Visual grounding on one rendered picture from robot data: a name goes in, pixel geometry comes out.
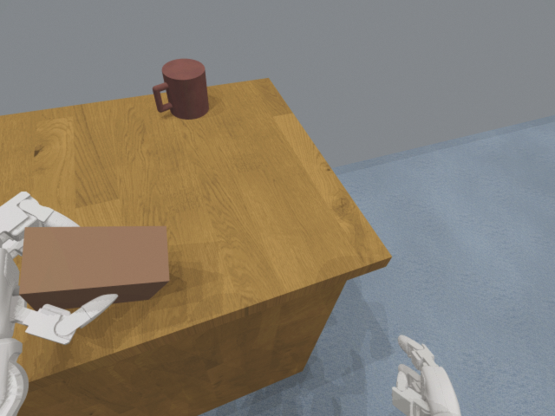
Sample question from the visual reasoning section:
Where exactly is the right robot hand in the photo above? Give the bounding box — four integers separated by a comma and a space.
392, 335, 461, 416

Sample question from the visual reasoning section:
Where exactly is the robot left forearm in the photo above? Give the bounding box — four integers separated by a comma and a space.
0, 338, 29, 416

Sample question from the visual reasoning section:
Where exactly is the left robot hand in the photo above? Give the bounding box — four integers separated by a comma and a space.
0, 192, 118, 345

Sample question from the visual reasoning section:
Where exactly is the table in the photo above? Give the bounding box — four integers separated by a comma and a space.
0, 78, 392, 416

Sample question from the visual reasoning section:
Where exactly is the sponge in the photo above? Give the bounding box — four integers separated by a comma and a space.
19, 226, 170, 311

